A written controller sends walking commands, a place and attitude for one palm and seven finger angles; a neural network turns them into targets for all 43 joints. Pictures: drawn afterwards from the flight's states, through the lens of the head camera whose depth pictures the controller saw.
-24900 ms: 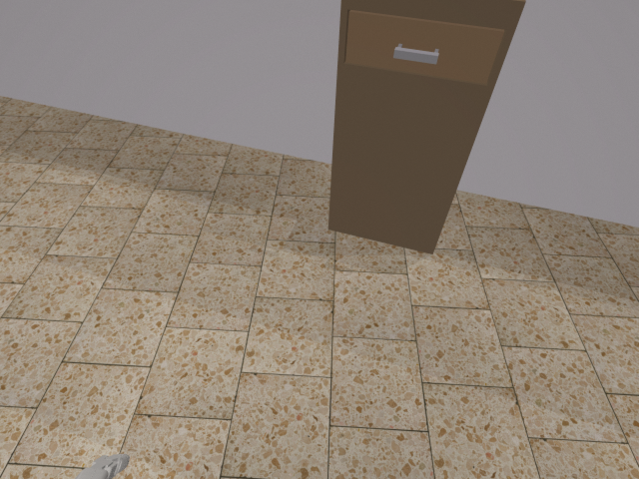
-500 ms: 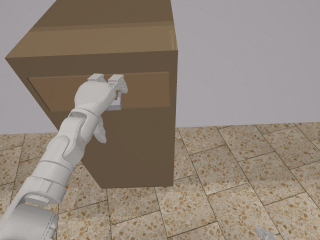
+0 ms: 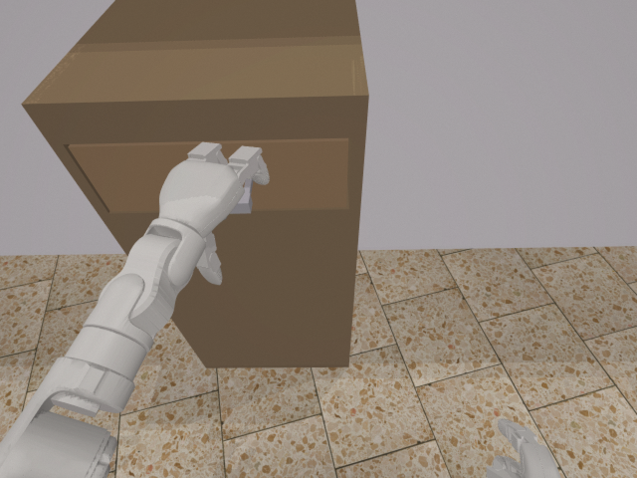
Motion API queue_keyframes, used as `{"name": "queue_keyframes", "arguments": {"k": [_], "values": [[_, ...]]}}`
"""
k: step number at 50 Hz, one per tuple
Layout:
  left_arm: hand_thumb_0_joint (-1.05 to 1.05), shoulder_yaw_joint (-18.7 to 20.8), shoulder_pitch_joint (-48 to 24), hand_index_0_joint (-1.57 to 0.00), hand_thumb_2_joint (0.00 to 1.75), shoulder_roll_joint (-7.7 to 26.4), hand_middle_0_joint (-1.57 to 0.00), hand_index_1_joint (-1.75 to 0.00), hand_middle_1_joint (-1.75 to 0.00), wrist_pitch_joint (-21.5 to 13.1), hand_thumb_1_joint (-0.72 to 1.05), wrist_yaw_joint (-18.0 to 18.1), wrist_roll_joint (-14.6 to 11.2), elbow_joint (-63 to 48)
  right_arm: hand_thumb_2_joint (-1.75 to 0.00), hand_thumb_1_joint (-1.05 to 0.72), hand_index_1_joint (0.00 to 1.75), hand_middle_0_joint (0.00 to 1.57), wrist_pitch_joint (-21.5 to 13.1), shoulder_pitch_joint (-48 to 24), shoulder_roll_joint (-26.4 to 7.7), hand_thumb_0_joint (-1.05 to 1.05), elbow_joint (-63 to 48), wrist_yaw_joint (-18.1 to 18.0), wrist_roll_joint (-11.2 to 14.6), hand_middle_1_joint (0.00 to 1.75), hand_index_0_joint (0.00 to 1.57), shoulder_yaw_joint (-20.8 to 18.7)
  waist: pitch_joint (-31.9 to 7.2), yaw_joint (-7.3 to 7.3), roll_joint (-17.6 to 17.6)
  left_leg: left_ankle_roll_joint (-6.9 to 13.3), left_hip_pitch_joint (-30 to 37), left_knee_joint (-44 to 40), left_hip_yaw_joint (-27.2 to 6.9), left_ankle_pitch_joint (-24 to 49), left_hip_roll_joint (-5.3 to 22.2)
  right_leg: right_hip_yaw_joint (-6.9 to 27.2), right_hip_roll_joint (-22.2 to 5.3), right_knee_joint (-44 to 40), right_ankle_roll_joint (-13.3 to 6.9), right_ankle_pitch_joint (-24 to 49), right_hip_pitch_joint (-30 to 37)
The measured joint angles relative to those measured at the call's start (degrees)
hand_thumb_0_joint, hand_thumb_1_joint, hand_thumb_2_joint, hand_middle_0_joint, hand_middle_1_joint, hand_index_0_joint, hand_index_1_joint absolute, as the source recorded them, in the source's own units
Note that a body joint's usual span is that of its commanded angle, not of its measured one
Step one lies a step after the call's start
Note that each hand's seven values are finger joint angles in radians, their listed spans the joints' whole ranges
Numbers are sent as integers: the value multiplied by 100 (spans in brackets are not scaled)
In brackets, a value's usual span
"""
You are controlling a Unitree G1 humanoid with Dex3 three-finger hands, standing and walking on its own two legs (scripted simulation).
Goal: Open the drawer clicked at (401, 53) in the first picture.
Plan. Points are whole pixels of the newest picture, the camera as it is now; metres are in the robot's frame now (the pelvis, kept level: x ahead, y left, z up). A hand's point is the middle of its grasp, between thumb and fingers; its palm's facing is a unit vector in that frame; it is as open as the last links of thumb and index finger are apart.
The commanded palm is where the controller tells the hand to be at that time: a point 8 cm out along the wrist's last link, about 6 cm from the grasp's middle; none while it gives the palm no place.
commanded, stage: re-aim the fingers above the handle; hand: left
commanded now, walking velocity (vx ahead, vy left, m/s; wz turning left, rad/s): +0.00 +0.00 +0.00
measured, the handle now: (214, 193) +0.50 +0.21 +0.06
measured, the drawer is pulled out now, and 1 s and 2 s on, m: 0.00 0.00 0.00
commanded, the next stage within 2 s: lower the fingers behind the handle in 0.08 s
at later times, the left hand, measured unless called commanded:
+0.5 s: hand (196, 226) +0.40 +0.20 +0.10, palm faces +0.07 -0.11 -0.99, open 13.8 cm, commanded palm +0.38 +0.24 +0.15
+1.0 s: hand (166, 237) +0.40 +0.25 +0.07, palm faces -0.01 -0.07 -1.00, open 14.0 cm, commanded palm +0.38 +0.24 +0.12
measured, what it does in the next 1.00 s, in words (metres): stands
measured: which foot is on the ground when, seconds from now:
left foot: down 0.00-1.00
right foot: down 0.00-1.00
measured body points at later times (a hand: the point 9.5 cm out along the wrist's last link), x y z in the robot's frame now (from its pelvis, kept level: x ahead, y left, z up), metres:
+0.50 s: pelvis -0.01 +0.00 +0.00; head +0.03 -0.01 +0.45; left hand +0.39 +0.20 +0.15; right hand +0.12 -0.27 -0.12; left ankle +0.01 +0.11 -0.73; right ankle -0.03 -0.11 -0.73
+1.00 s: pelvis -0.01 +0.01 -0.01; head +0.03 +0.00 +0.44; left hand +0.39 +0.25 +0.12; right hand +0.10 -0.26 -0.13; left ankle +0.01 +0.11 -0.73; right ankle -0.03 -0.11 -0.73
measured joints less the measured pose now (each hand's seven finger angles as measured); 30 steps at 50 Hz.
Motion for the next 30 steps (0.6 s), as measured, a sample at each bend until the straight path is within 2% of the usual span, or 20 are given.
{"name": "queue_keyframes", "arguments": {"k": [3, 6, 9, 11, 13, 15, 17, 20, 23, 24, 26, 28, 30], "values": [[1, 317, -579, -33, 30, 174, -33, -120, -120, 500, -49, 376, 102, 739, -90, -90, 30, 20, 109, -118, 150, 1, 42, 36, 24, 29, 20, 176, -10, -65, -5, -20, 9, -76, 103, 54, 57, 108, 48, -19, -12, 69, -61], [1, 634, -958, -32, 30, 425, -32, -120, -120, 1236, -49, 402, 230, 1590, -90, -90, 30, 20, 257, -59, 233, 1, 64, 82, 30, 29, 20, 319, -110, -107, 65, -35, 55, -237, 192, 127, 103, 202, 89, -148, -15, 166, -66], [1, 740, -899, -31, 30, 660, -31, -120, -120, 2003, -48, -80, 231, 2124, -90, -90, 30, 20, 433, 174, 187, 1, 12, 152, 80, 30, 20, 391, -243, -140, 184, -27, 149, -418, 221, 192, 106, 232, 89, -319, -3, 237, 15], [1, 593, -627, -31, 30, 754, -31, -120, -120, 2270, -48, -617, 102, 2022, -90, -90, 30, 20, 486, 410, 110, 1, -93, 155, 119, 30, 20, 368, -275, -146, 232, -8, 223, -478, 176, 208, 78, 187, 64, -391, 6, 237, 116], [0, 433, -314, -31, 30, 739, -31, -120, -120, 2131, -48, -1140, -74, 1713, -90, -90, 30, 20, 466, 601, 21, 1, -140, 105, 123, 30, 20, 332, -241, -128, 217, 9, 281, -472, 96, 200, 39, 104, 29, -410, 14, 205, 218], [0, 318, -46, -31, 30, 650, -31, -120, -120, 1686, -48, -1485, -187, 1398, -90, -90, 30, 21, 394, 696, -59, 1, -116, 20, 93, 30, 20, 290, -160, -98, 153, 18, 295, -406, 22, 175, 6, 26, 2, -370, 15, 160, 275], [0, 224, 163, -31, 30, 536, -31, -120, -120, 1102, -48, -1607, -229, 1055, -90, -90, 30, 21, 292, 711, -115, 1, -76, -71, 41, 30, 20, 208, -50, -77, 82, 21, 262, -299, -42, 139, -10, -41, -9, -308, 10, 123, 286], [0, 241, 340, -32, 30, 375, -32, -120, -120, 160, -48, -1312, -143, 630, -90, -90, 30, 20, 125, 639, -144, 2, -23, -165, -31, 30, 20, 36, 40, -67, -6, 18, 98, -101, -68, 78, -3, -69, 2, -161, 3, 83, 151], [0, 421, 215, -33, 30, 317, -33, -120, -120, -446, -48, -614, 29, 505, -90, -90, 30, 20, -24, 527, -122, 1, 17, -156, -54, 30, 20, -88, 39, -95, -65, 7, -148, 93, -39, 24, 25, -42, 28, 24, 1, 50, -104], [0, 510, 101, -33, 30, 311, -33, -120, -120, -504, -48, -336, 98, 557, -90, -90, 30, 20, -59, 494, -103, 1, 33, -128, -51, 29, 20, -113, 23, -106, -77, 3, -231, 143, -25, 15, 34, -27, 35, 81, -1, 42, -196], [1, 717, -175, -33, 30, 308, -33, -120, -120, -370, -48, 183, 222, 784, -90, -90, 30, 20, -84, 434, -56, 1, 80, -48, -48, 29, 20, -127, -31, -120, -83, -3, -368, 204, 16, 10, 53, 14, 51, 164, -4, 43, -360], [1, 884, -466, -33, 30, 333, -33, -120, -120, 65, -49, 573, 324, 1179, -90, -90, 30, 20, -46, 398, -6, 1, 132, 42, -49, 29, 20, -94, -115, -121, -68, -7, -458, 210, 72, 21, 74, 71, 67, 202, 1, 59, -487], [1, 931, -689, -32, 30, 371, -32, -120, -120, 705, -48, 728, 414, 1662, -90, -90, 30, 20, 29, 404, 29, 1, 160, 141, -48, 29, 20, -33, -211, -120, -19, -7, -500, 170, 124, 42, 91, 124, 80, 189, 5, 87, -559]]}}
